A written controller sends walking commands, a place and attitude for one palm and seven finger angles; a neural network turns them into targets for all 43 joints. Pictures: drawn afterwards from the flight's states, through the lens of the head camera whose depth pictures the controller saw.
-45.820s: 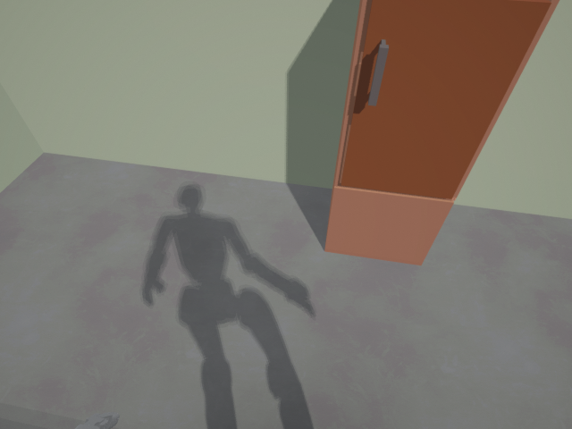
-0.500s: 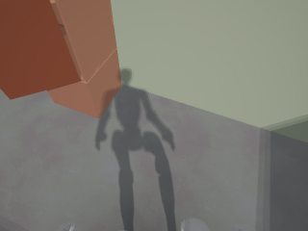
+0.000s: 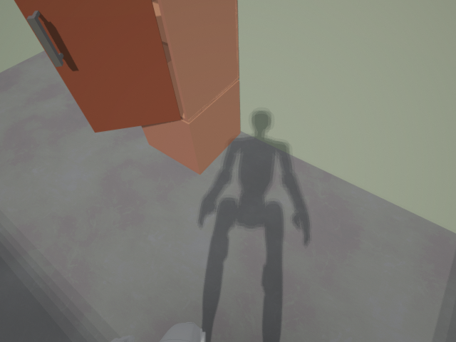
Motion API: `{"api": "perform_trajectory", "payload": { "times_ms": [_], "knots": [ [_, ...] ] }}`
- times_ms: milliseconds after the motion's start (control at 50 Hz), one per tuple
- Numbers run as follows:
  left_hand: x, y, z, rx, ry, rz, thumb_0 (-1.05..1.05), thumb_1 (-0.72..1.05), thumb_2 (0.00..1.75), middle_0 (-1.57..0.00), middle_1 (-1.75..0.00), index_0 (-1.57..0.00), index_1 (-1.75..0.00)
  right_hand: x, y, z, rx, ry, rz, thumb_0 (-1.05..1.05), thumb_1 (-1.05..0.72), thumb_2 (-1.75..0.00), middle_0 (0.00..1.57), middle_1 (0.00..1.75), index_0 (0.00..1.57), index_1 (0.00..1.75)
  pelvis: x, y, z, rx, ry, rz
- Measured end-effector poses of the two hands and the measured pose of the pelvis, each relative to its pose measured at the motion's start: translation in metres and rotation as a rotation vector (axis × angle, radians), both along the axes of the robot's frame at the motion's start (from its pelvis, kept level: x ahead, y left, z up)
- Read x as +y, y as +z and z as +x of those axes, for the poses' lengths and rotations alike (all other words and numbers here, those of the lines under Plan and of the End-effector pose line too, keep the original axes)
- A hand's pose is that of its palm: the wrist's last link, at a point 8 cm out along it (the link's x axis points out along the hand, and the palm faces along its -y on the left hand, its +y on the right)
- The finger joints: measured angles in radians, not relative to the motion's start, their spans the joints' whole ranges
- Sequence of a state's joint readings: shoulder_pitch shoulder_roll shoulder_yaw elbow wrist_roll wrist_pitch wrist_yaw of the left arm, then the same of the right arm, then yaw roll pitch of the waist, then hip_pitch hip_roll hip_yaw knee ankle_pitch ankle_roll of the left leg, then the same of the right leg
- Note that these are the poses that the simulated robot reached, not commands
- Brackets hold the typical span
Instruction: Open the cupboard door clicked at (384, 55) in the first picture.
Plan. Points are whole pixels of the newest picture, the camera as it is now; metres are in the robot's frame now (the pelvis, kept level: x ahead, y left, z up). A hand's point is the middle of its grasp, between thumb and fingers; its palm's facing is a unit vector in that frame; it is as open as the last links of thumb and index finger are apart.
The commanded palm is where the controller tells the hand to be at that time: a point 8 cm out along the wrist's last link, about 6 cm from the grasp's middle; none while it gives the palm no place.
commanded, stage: turn to face it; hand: left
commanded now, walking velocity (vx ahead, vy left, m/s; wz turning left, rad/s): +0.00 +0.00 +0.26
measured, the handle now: (48, 39) +0.91 +0.59 +0.07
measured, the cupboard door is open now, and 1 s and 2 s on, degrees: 46 46 46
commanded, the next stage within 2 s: take the last steps up to it in 0.04 s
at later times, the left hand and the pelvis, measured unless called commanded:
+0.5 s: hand out of the picture +0.06 +0.26 -0.16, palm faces +0.17 -0.97 -0.19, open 7.3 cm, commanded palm none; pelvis +0.03 +0.06 +0.00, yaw +8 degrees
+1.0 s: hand out of the picture +0.10 +0.25 -0.16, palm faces +0.32 -0.92 -0.22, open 7.2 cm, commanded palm none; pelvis +0.17 +0.08 +0.00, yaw +15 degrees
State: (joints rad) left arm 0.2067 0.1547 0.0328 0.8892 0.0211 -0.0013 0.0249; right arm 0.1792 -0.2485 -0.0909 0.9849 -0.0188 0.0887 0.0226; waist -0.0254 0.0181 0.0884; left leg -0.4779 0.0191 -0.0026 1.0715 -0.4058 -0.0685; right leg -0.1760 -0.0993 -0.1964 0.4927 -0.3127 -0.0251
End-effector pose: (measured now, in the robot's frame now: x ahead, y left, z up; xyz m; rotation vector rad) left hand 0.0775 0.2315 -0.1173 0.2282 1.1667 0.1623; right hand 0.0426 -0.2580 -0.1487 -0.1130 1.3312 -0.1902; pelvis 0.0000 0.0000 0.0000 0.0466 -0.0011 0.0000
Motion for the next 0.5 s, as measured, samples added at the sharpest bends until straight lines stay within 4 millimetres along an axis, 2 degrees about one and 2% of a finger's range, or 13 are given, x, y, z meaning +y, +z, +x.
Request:
{"api": "perform_trajectory", "payload": {
  "times_ms": [80, 180, 220, 260, 340, 400, 500],
  "knots": [
    [0.015, -0.010, -0.038, 0.054, 0.080, -0.009, 0.00, 0.92, 0.90, -0.20, -0.30, -0.21, -0.30, 0.011, 0.005, 0.038, -0.038, 0.089, -0.018, 0.01, -0.91, -0.89, 0.20, 0.30, 0.20, 0.30, 0.006, -0.002, 0.001, -0.002, 0.040, -0.008],
    [0.040, -0.033, -0.088, 0.156, 0.173, -0.038, 0.00, 0.91, 0.90, -0.20, -0.30, -0.21, -0.30, 0.042, 0.012, 0.087, -0.136, 0.190, -0.048, 0.01, -0.91, -0.89, 0.20, 0.30, 0.20, 0.30, 0.026, -0.013, 0.002, -0.001, 0.078, -0.038],
    [0.050, -0.044, -0.104, 0.199, 0.204, -0.054, 0.00, 0.91, 0.90, -0.20, -0.30, -0.20, -0.30, 0.057, 0.014, 0.100, -0.176, 0.222, -0.058, 0.01, -0.91, -0.89, 0.20, 0.30, 0.20, 0.30, 0.034, -0.018, 0.003, -0.002, 0.086, -0.036],
    [0.057, -0.045, -0.111, 0.236, 0.216, -0.063, 0.01, 0.91, 0.90, -0.20, -0.30, -0.20, -0.30, 0.069, 0.019, 0.104, -0.197, 0.245, -0.062, 0.00, -0.91, -0.89, 0.20, 0.30, 0.20, 0.30, 0.040, -0.016, 0.003, -0.003, 0.084, -0.042],
    [0.066, -0.036, -0.099, 0.217, 0.218, -0.085, 0.01, 0.91, 0.90, -0.20, -0.30, -0.20, -0.30, 0.084, 0.025, 0.093, -0.179, 0.249, -0.060, 0.00, -0.91, -0.89, 0.20, 0.30, 0.20, 0.30, 0.052, -0.006, 0.009, 0.002, 0.105, -0.061],
    [0.071, -0.027, -0.077, 0.155, 0.214, -0.091, 0.01, 0.91, 0.90, -0.20, -0.30, -0.20, -0.30, 0.091, 0.023, 0.077, -0.127, 0.241, -0.044, 0.00, -0.91, -0.89, 0.20, 0.30, 0.20, 0.30, 0.057, 0.000, 0.015, 0.005, 0.121, -0.063],
    [0.074, -0.018, -0.031, 0.073, 0.188, -0.082, 0.01, 0.91, 0.90, -0.20, -0.30, -0.20, -0.30, 0.089, 0.015, 0.043, -0.019, 0.196, -0.027, 0.00, -0.92, -0.89, 0.20, 0.30, 0.21, 0.30, 0.061, 0.002, 0.032, 0.005, 0.138, -0.050]
  ]
}}
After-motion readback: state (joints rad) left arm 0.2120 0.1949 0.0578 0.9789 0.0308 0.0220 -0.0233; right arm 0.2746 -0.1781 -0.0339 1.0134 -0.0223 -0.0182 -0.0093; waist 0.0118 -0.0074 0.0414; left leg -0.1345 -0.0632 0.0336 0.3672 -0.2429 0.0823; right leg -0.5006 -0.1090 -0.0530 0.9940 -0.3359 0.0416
